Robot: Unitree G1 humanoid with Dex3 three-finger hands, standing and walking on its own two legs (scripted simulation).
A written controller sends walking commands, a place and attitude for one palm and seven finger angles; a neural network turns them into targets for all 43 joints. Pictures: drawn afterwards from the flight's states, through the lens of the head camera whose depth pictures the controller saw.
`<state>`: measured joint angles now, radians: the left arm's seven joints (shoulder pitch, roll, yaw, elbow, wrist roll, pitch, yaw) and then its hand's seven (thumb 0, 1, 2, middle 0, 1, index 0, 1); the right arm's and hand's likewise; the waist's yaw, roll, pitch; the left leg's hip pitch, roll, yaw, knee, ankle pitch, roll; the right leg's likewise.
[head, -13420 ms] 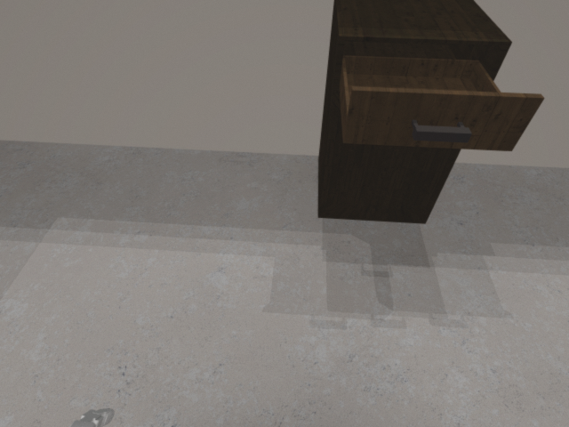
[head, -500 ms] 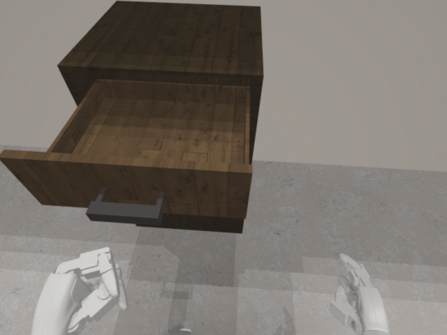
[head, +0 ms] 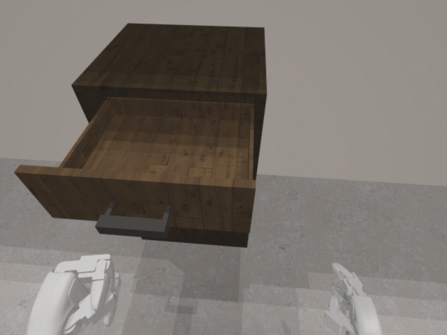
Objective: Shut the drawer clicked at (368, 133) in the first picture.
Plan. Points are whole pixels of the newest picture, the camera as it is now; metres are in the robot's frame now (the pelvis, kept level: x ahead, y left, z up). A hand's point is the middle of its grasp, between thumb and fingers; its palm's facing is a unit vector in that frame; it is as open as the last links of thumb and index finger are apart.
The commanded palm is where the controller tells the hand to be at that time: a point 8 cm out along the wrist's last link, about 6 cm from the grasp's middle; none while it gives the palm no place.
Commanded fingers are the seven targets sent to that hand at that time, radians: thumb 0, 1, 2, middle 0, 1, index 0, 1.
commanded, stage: raise the hand and make a fist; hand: left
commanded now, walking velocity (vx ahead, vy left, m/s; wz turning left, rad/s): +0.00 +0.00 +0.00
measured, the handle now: (136, 217) +0.33 +0.21 +0.01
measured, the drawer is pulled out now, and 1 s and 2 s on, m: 0.29 0.29 0.29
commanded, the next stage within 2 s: bring the fist close to the handle in 0.22 s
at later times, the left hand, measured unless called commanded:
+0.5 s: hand (118, 300) +0.15 +0.16 +0.09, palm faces +0.04 -1.00 -0.08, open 3.2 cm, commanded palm +0.12 +0.22 +0.10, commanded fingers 0.00 0.90 0.90 -1.40 -1.60 -1.40 -1.60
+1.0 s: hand (132, 285) +0.19 +0.17 +0.04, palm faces +0.01 -1.00 -0.06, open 3.2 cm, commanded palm +0.17 +0.22 +0.05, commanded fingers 0.00 0.90 0.90 -1.40 -1.60 -1.40 -1.60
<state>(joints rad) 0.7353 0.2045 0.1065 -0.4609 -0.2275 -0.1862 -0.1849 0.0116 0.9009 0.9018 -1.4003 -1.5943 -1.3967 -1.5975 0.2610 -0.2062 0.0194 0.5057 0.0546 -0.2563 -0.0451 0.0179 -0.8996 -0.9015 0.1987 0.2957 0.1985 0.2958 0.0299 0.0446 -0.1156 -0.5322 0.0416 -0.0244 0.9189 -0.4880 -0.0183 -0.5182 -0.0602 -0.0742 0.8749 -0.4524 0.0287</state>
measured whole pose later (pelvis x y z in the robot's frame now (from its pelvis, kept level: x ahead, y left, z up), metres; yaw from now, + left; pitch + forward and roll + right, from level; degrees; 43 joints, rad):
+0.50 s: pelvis -0.01 -0.02 +0.00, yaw +0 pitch +6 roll -1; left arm 0.65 0.20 0.13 -0.32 -0.25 -0.25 -0.23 0.01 0.90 0.90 -1.40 -1.60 -1.40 -1.60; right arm 0.24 -0.22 0.02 0.54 0.05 -0.30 -0.06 0.02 -0.90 -0.90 0.20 0.30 0.20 0.30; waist 0.03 0.05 -0.10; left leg -0.54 0.05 -0.04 0.91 -0.47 -0.04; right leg -0.53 -0.05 -0.09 0.88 -0.45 0.01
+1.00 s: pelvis -0.01 +0.00 -0.02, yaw +0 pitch +11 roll -1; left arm 0.49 0.19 0.12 -0.15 -0.22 -0.35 -0.20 0.01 0.90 0.90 -1.40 -1.60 -1.40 -1.60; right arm 0.24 -0.22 0.00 0.55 0.02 -0.23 -0.04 0.02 -0.90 -0.90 0.20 0.30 0.20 0.30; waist -0.01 0.03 -0.10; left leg -0.72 0.04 -0.03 1.03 -0.51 -0.02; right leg -0.71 -0.06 -0.07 1.00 -0.48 0.02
